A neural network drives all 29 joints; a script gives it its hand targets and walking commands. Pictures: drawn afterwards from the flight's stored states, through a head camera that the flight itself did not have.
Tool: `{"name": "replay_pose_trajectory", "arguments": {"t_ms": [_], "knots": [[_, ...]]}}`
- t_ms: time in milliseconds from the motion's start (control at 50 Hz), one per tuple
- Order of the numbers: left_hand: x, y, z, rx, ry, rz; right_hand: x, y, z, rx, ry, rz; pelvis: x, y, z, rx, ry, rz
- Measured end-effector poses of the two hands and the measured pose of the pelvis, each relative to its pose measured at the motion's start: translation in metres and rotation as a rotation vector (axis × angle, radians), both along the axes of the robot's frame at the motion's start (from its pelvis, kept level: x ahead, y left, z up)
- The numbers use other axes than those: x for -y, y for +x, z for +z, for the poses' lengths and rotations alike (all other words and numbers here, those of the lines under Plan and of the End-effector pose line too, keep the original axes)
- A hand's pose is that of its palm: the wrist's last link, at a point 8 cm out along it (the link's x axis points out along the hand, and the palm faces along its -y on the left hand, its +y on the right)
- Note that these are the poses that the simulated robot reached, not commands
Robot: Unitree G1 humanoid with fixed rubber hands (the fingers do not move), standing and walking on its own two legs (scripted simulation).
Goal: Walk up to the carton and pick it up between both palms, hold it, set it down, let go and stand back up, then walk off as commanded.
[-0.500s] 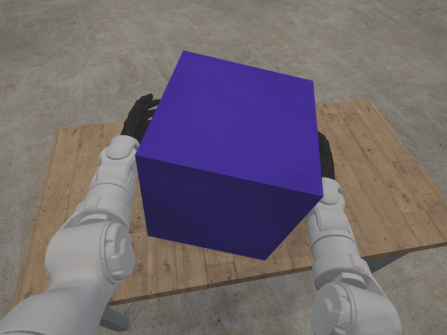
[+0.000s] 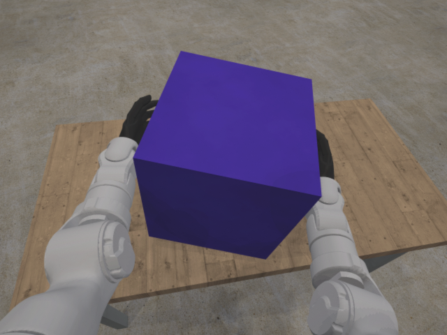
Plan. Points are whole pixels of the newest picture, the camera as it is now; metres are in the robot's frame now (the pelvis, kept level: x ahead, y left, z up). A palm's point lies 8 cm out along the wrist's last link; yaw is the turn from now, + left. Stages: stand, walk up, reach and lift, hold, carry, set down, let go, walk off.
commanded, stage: set down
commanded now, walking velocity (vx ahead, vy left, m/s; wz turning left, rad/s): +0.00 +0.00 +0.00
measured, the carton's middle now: (226, 161) +0.43 +0.00 +0.02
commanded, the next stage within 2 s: none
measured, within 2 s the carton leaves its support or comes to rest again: rests again in 0.54 s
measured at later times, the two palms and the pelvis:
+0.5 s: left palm (131, 141) +0.44 +0.18 +0.08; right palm (318, 174) +0.37 -0.17 +0.06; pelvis +0.00 +0.00 +0.00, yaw +0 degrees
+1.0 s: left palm (127, 153) +0.44 +0.19 +0.04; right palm (307, 182) +0.38 -0.16 +0.02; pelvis -0.02 +0.03 -0.01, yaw -1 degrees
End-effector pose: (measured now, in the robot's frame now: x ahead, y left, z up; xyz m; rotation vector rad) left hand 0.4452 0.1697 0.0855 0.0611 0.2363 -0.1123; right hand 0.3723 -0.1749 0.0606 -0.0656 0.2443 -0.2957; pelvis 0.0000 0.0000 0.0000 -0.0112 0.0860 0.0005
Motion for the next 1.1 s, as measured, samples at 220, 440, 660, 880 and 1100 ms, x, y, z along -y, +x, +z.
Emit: {"name": "replay_pose_trajectory", "arguments": {"t_ms": [220, 440, 660, 880, 1100], "knots": [[-0.002, -0.001, -0.004, 0.0, -0.004, 0.001, -0.002, 0.0, 0.0, 0.001, -0.005, 0.002, 0.0, -0.001, 0.0, -0.003, 0.0, 0.0], [-0.005, -0.002, -0.008, 0.002, -0.004, 0.0, -0.004, 0.0, -0.001, 0.006, -0.009, 0.004, -0.002, -0.003, -0.001, -0.012, -0.003, 0.0], [-0.013, -0.004, -0.021, -0.02, 0.008, 0.022, -0.008, 0.004, -0.007, 0.013, 0.009, 0.004, -0.006, -0.007, -0.001, -0.038, -0.008, 0.0], [-0.022, -0.003, -0.045, -0.071, -0.005, 0.1, -0.012, 0.006, -0.041, -0.052, 0.144, -0.041, -0.022, -0.015, -0.007, -0.168, -0.029, -0.004], [-0.028, -0.005, -0.042, -0.086, 0.001, 0.116, -0.01, 0.01, -0.039, -0.07, 0.145, -0.008, -0.032, -0.028, -0.017, -0.223, -0.043, -0.007]]}}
